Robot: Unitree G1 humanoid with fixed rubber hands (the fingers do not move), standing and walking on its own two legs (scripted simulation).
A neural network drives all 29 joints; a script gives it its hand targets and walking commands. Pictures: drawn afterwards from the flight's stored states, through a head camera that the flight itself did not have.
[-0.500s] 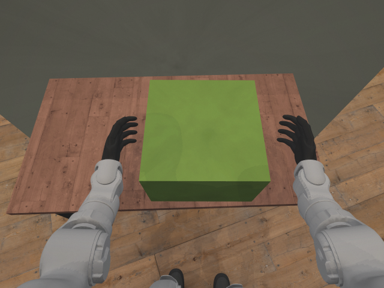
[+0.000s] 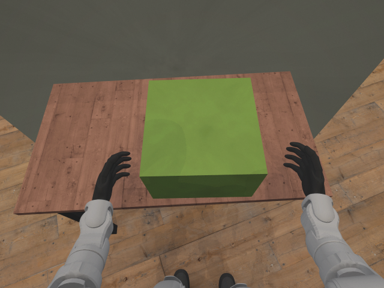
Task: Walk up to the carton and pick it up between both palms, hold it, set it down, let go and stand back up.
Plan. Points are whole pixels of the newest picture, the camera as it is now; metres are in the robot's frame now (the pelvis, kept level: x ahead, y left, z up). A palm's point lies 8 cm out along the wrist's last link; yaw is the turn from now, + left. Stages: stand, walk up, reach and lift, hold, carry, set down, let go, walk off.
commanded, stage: set down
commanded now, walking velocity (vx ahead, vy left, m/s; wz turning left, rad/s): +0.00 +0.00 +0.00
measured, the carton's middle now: (200, 139) +0.46 +0.01 -0.06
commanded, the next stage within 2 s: none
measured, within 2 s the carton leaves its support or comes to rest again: neither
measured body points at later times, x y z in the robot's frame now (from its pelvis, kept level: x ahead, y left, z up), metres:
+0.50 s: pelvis -0.02 +0.00 +0.00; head +0.04 +0.01 +0.45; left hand +0.29 +0.21 -0.02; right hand +0.30 -0.23 -0.02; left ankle +0.03 +0.09 -0.72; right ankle +0.01 -0.11 -0.72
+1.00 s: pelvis -0.03 -0.01 +0.01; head -0.04 +0.01 +0.46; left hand +0.22 +0.21 -0.02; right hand +0.21 -0.23 -0.01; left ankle +0.03 +0.09 -0.72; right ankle +0.01 -0.11 -0.72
